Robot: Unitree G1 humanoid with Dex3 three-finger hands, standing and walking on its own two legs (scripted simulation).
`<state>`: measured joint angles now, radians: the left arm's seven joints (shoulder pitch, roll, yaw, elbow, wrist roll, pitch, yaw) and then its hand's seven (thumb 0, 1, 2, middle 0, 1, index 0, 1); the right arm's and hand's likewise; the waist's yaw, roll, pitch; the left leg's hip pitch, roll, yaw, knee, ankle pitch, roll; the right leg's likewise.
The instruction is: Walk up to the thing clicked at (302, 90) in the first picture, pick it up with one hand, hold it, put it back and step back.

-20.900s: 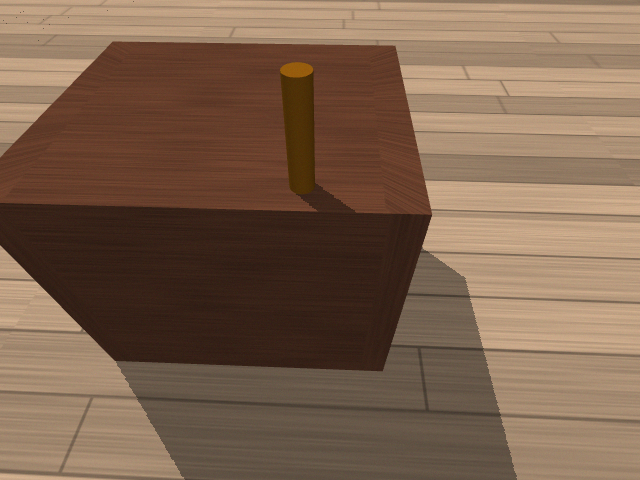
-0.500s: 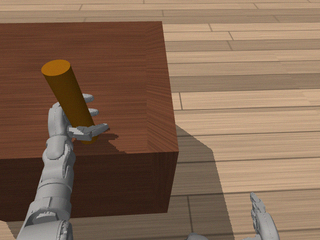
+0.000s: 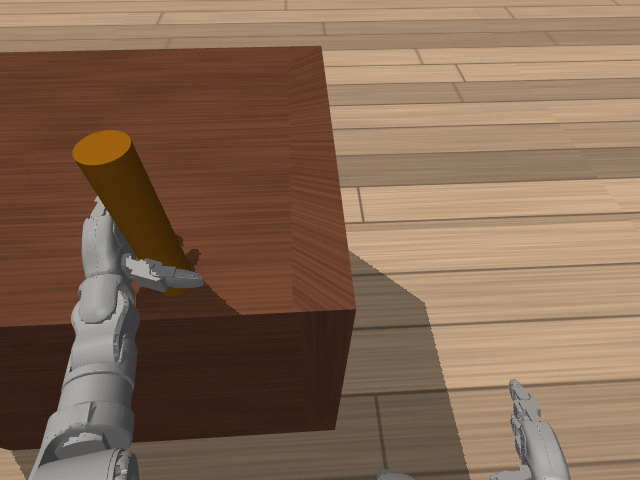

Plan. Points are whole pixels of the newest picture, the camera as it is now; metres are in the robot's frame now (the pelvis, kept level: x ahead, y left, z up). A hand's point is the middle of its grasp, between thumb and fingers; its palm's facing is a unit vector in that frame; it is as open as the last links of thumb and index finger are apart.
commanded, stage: withdraw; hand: left
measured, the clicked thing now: (146, 227) +0.39 +0.20 +0.12
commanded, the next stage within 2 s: rise in 0.22 s
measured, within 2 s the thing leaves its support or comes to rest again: neither
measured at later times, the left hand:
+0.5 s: hand (27, 178) +0.41 +0.31 +0.19, palm faces +0.29 -0.93 -0.24, open 17.4 cm
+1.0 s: hand out of the picture +0.24 +0.29 +0.18, palm faces +0.42 -0.81 -0.41, open 17.4 cm
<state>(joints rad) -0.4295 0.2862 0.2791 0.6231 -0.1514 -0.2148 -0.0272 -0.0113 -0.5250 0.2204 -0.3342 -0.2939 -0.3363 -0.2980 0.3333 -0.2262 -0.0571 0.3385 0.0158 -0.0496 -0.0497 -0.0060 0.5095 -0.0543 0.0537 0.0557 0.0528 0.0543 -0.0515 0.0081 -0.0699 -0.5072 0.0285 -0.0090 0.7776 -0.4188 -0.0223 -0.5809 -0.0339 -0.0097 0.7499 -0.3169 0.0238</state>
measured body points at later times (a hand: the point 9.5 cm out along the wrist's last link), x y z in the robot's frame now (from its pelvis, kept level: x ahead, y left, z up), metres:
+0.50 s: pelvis +0.00 +0.00 +0.02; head +0.02 -0.01 +0.46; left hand +0.39 +0.35 +0.21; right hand +0.15 -0.25 -0.05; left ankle -0.02 +0.13 -0.71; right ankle +0.03 -0.14 -0.71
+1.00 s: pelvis +0.01 +0.01 +0.02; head +0.02 -0.01 +0.47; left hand +0.22 +0.33 +0.20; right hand +0.18 -0.25 -0.06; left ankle -0.02 +0.13 -0.71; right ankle +0.03 -0.14 -0.71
